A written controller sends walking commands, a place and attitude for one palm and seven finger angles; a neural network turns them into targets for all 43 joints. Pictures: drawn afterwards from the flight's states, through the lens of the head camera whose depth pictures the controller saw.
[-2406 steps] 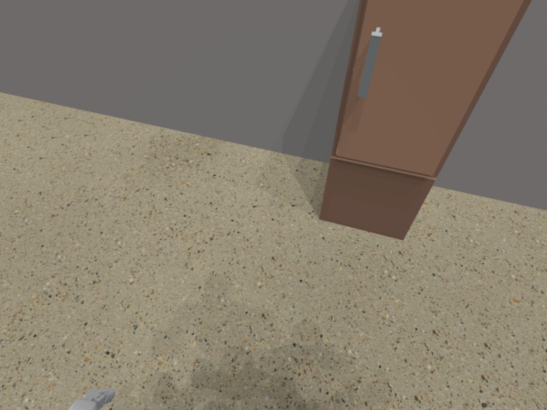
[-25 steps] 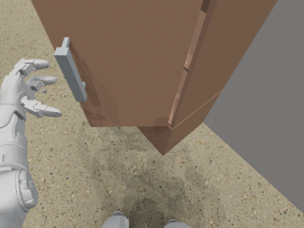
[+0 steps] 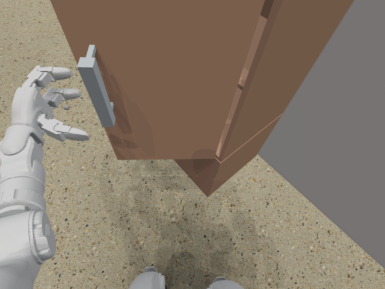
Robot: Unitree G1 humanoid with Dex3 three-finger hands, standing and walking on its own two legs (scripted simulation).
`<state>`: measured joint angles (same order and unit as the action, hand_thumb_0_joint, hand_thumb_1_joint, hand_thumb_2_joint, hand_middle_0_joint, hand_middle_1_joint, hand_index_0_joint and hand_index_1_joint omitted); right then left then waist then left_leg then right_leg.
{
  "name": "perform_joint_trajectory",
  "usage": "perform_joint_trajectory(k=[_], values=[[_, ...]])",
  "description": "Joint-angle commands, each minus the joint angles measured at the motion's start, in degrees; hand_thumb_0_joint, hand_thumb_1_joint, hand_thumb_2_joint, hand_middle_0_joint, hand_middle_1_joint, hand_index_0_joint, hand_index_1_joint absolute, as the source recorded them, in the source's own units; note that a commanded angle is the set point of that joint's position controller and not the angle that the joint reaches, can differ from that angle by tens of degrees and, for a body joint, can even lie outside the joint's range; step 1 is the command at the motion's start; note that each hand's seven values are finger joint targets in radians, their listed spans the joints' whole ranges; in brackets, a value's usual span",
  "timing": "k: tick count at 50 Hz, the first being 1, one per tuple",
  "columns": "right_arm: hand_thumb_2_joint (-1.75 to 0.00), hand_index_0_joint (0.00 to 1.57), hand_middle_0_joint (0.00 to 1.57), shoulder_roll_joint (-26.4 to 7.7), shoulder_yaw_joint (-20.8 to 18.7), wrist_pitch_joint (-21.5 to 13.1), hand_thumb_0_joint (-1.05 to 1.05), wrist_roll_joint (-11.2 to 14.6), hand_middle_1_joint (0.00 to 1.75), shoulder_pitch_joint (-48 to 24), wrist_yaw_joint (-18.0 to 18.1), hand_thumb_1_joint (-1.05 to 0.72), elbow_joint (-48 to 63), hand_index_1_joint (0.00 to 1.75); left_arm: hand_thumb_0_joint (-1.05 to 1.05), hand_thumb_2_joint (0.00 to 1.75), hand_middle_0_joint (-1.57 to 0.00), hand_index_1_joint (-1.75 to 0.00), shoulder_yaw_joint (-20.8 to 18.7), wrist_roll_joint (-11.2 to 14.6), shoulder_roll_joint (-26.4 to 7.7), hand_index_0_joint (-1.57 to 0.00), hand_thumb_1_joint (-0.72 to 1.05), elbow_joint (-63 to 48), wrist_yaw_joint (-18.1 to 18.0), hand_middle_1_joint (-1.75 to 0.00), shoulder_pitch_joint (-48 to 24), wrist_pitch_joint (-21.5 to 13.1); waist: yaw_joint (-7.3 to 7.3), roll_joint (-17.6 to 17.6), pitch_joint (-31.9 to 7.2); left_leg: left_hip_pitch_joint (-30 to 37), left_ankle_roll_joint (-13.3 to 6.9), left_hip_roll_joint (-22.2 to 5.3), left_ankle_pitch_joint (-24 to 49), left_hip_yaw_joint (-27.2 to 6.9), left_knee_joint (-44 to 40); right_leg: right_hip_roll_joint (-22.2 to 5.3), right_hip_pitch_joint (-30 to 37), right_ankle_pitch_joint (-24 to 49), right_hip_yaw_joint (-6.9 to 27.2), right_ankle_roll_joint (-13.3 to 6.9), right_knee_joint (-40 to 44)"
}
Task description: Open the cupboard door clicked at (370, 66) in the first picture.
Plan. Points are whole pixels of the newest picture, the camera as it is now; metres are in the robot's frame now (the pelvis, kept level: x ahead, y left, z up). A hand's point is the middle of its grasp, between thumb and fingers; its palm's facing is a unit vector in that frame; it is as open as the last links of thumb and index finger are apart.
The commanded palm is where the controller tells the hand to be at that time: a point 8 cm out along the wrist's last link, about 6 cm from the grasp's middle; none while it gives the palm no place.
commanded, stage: move the hooked fingers beside the handle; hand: left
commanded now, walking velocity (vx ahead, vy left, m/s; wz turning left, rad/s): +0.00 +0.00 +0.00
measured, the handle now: (101, 89) +0.51 +0.19 +0.08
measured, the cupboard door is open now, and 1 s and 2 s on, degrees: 52 52 52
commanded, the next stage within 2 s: slide the fingers in behind the handle in 0.44 s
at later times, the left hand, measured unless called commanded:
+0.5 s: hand (70, 111) +0.45 +0.23 +0.09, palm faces +0.05 -1.00 -0.02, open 13.9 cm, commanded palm +0.42 +0.28 +0.09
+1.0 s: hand (85, 110) +0.45 +0.21 +0.09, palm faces +0.04 -1.00 +0.00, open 14.0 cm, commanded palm +0.42 +0.26 +0.09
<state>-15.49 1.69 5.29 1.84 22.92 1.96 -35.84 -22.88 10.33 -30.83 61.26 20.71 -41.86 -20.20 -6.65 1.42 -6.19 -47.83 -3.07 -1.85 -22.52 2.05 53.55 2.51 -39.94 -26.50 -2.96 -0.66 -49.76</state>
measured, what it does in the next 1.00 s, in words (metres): stands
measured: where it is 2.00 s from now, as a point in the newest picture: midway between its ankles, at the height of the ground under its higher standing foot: outside the picture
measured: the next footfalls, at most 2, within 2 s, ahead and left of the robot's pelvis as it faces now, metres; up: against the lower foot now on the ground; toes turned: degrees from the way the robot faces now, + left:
none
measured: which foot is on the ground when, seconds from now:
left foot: down 0.00-1.00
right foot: down 0.00-1.00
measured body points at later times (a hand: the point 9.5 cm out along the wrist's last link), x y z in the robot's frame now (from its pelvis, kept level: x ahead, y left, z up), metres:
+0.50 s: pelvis +0.00 -0.01 +0.00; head +0.08 +0.01 +0.44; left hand +0.44 +0.29 +0.09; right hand +0.02 -0.28 -0.11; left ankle +0.03 +0.08 -0.69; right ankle -0.03 -0.12 -0.69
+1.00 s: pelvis +0.00 -0.01 +0.00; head +0.08 +0.00 +0.44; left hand +0.44 +0.26 +0.09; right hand +0.04 -0.28 -0.11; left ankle +0.03 +0.08 -0.69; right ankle -0.03 -0.12 -0.69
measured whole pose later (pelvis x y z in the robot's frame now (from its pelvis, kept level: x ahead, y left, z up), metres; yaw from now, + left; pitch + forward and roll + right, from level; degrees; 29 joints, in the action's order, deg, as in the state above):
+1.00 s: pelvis +0.00 -0.01 +0.00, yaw +0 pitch +16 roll -3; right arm -15.5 1.4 4.9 2.0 21.7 1.6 -34.4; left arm -21.5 10.0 -27.2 59.6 17.2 -39.9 -18.9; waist -6.8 1.6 -6.7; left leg -46.6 -2.1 -2.2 -22.5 1.8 53.3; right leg 3.0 -39.2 -26.9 -3.0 -1.6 -50.4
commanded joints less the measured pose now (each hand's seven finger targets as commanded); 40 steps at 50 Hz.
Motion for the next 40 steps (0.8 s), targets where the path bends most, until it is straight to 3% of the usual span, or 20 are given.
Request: perform_joint_trajectory(k=[1,2,3,5,6,10,12,13,14,15,16,18,22,24,26,27,30,32,36,40], values=[[-0.9,0.2,0.2,-10.9,-4.0,-1.7,0.0,0.0,0.3,5.5,1.3,-0.9,4.1,0.3,0.0,0.3,-0.3,-1.2,-0.8,1.2,-12.6,-0.3,-0.5,-9.5,-0.1,-1.2,-22.9,-2.2,-0.83,4.5,-19.7,26.3,0.9,-0.4,18.6,-6.5,-5.8,1.3,-3.7,15.3,0.2,-0.7,6.0],[-0.9,0.2,0.2,-10.9,-4.0,-1.7,0.0,0.0,0.3,5.6,1.3,-0.9,4.3,0.3,0.0,0.3,-0.3,-1.2,-1.2,0.8,-13.2,-0.3,-0.5,-10.1,-0.6,-1.2,-22.9,-2.4,-0.37,5.3,-19.7,26.2,1.0,-0.4,18.2,-6.7,-6.1,1.2,-4.1,14.7,0.2,-0.8,5.9],[-0.9,0.2,0.2,-10.7,-3.9,-1.8,0.0,-0.1,0.3,5.2,1.2,-0.9,4.3,0.3,0.0,0.3,-0.3,-1.2,-0.3,0.6,-12.2,-0.3,-0.5,-10.4,-1.2,-1.2,-24.2,-2.6,-0.95,6.1,-18.7,26.3,1.1,-0.4,16.7,-6.8,-6.2,1.2,-5.2,13.2,0.2,-0.8,6.1],[-0.9,0.2,0.2,-10.9,-4.1,-2.1,0.0,-0.4,0.3,5.8,1.3,-0.9,3.9,0.3,0.0,0.3,-0.3,-1.2,-2.7,0.0,-15.4,-0.3,-0.5,-14.2,-2.6,-1.2,-27.4,-4.7,-0.38,7.8,-22.5,29.2,1.4,-0.6,18.8,-7.6,-5.9,1.4,-5.2,13.7,0.2,-1.0,5.3],[-0.9,0.2,0.2,-10.6,-4.0,-2.2,0.0,-0.4,0.3,5.5,1.2,-0.9,4.0,0.3,0.0,0.3,-0.3,-1.2,-1.6,-0.1,-14.0,-0.3,-0.5,-14.6,-3.1,-1.2,-27.4,-5.3,-0.73,8.4,-22.9,30.4,1.6,-0.7,19.1,-7.8,-5.8,1.4,-5.6,13.4,0.3,-1.0,5.3],[-0.9,0.2,0.2,-10.7,-3.9,-2.5,0.0,-0.5,0.3,5.8,1.1,-0.9,3.5,0.3,0.0,0.3,-0.3,-1.2,-3.4,-0.7,-16.0,-0.3,-0.5,-15.1,-4.5,-1.2,-28.4,-6.7,-0.52,9.0,-25.9,31.8,1.8,-0.9,21.0,-8.0,-5.5,1.5,-4.6,14.7,0.4,-1.0,4.7],[-0.9,0.2,0.2,-10.9,-3.9,-2.3,0.0,-0.4,0.3,5.8,1.1,-0.9,3.4,0.3,0.0,0.3,-0.3,-1.2,-3.8,-1.1,-16.5,-0.3,-0.5,-11.6,-4.3,-1.2,-26.2,-5.5,-0.35,6.6,-23.3,28.9,1.6,-0.8,19.2,-7.5,-5.9,1.4,-3.6,14.5,0.3,-0.8,5.2],[-0.9,0.2,0.2,-10.7,-3.8,-2.2,0.0,-0.3,0.3,5.5,1.0,-0.9,3.7,0.3,0.0,0.3,-0.3,-1.2,-2.6,-1.1,-15.1,-0.3,-0.5,-9.8,-4.0,-1.2,-24.2,-4.5,-0.27,6.8,-22.3,27.9,1.4,-0.5,18.3,-6.9,-6.0,1.4,-3.1,14.3,0.4,-0.7,5.6],[-0.9,0.2,0.2,-10.9,-3.7,-2.0,0.0,-0.3,0.3,5.9,1.0,-0.9,4.2,0.3,0.0,0.3,-0.3,-1.2,-3.7,-1.0,-16.1,-0.3,-0.5,-8.6,-3.7,-1.2,-22.1,-3.9,0.48,5.4,-21.9,26.6,1.3,-0.3,18.8,-6.7,-6.0,1.4,-1.5,15.2,0.3,-1.0,5.5],[-0.9,0.2,0.2,-10.7,-3.5,-2.0,0.0,-0.2,0.3,5.4,1.0,-0.9,4.7,0.3,0.0,0.3,-0.3,-1.2,-2.4,-1.2,-15.0,-0.3,-0.5,-8.4,-3.2,-1.2,-22.1,-3.2,0.3,6.7,-21.9,26.1,1.2,-0.2,18.9,-6.0,-6.0,1.3,-1.7,16.1,0.6,-0.7,5.4],[-0.9,0.2,0.2,-10.8,-3.7,-1.7,0.0,-0.1,0.3,5.7,1.0,-0.9,4.6,0.3,0.0,0.3,-0.3,-1.2,-2.9,-1.1,-15.6,-0.3,-0.5,-7.3,-2.9,-1.2,-20.6,-2.6,0.32,4.9,-20.4,25.4,1.2,-0.3,18.6,-6.1,-6.1,1.4,-1.8,16.0,0.4,-0.7,5.7],[-0.9,0.2,0.2,-10.8,-3.7,-1.6,0.0,-0.1,0.3,5.4,0.9,-0.9,5.1,0.3,0.0,0.3,-0.3,-1.2,-2.1,-0.7,-14.8,-0.3,-0.5,-7.9,-2.2,-1.2,-21.0,-2.3,0.17,4.8,-19.2,24.1,1.0,-0.2,17.6,-5.6,-6.1,1.3,-1.6,16.0,0.6,-0.6,6.0],[-0.9,0.2,0.2,-10.7,-3.9,-1.6,0.0,-0.1,0.3,5.2,1.1,-0.9,5.8,0.3,0.0,0.3,-0.3,-1.2,-3.1,0.9,-15.0,-0.3,-0.5,-12.2,-1.5,-1.2,-21.8,-4.3,0.31,3.8,-22.1,25.2,0.8,-0.1,19.7,-5.4,-5.5,1.6,0.0,18.3,1.1,-0.5,5.6],[-0.9,0.2,0.2,-10.3,-3.9,-1.8,0.0,-0.1,0.3,4.8,1.0,-0.9,5.5,0.3,0.0,0.3,-0.3,-1.2,-1.6,1.7,-12.9,-0.3,-0.5,-14.7,-1.5,-1.2,-23.9,-5.4,-0.36,5.4,-22.2,26.4,0.7,0.0,20.0,-5.2,-4.9,1.6,-0.5,18.5,1.1,-0.6,5.6],[-0.9,0.2,0.2,-10.3,-4.0,-1.9,0.0,0.0,0.3,4.6,1.1,-0.9,4.8,0.3,0.0,0.3,-0.3,-1.2,-1.6,1.2,-13.3,-0.3,-0.5,-14.4,-1.5,-1.2,-24.2,-5.8,-0.46,6.4,-22.4,27.1,0.9,0.0,19.2,-5.6,-4.9,1.6,-1.3,17.5,1.2,-0.6,5.6],[-0.9,0.2,0.2,-10.5,-4.0,-1.9,0.0,0.1,0.3,5.0,1.2,-0.9,4.7,0.3,0.0,0.3,-0.3,-1.2,-2.5,1.2,-14.0,-0.3,-0.5,-13.3,-1.5,-1.2,-23.4,-5.5,-0.31,4.8,-22.2,26.3,0.8,-0.1,18.4,-5.7,-5.0,1.6,-1.0,17.1,1.2,-0.5,5.7],[-0.9,0.2,0.2,-10.4,-3.6,-2.1,0.0,0.3,0.3,4.5,1.5,-0.9,3.9,0.3,0.0,0.3,-0.3,-1.2,-0.3,0.7,-12.9,-0.3,-0.5,-10.7,-1.5,-1.2,-27.0,-4.3,-1.84,4.7,-18.5,23.2,0.3,0.2,14.2,-5.4,-5.1,1.2,-2.4,14.8,1.7,-0.2,6.5],[-0.9,0.2,0.2,-10.5,-3.6,-2.2,0.0,0.2,0.3,4.6,1.7,-0.9,3.8,0.3,0.0,0.3,-0.3,-1.2,-1.1,0.4,-14.4,-0.3,-0.5,-10.9,-1.7,-1.2,-26.9,-3.8,-1.34,6.0,-19.9,23.7,0.4,0.3,14.6,-5.5,-5.1,1.1,-1.9,14.9,1.9,-0.4,6.5],[-0.9,0.2,0.2,-10.0,-3.6,-2.7,0.0,-0.1,0.3,4.4,1.3,-0.9,3.8,0.3,0.0,0.3,-0.3,-1.2,-1.1,0.7,-13.3,-0.3,-0.5,-13.3,-2.4,-1.2,-26.3,-4.8,-0.42,8.4,-23.9,27.3,0.9,0.2,18.3,-5.8,-4.4,1.2,-1.5,16.9,1.4,-0.7,5.5],[-0.9,0.2,0.2,-9.9,-3.7,-2.6,0.0,0.1,0.3,4.2,0.9,-0.9,4.7,0.3,0.0,0.3,-0.3,-1.2,-1.5,1.2,-12.3,-0.3,-0.5,-13.1,-2.7,-1.2,-21.6,-4.4,0.51,5.6,-24.8,25.8,0.6,0.5,21.2,-4.8,-4.1,1.4,1.7,21.4,1.7,-0.4,5.0]])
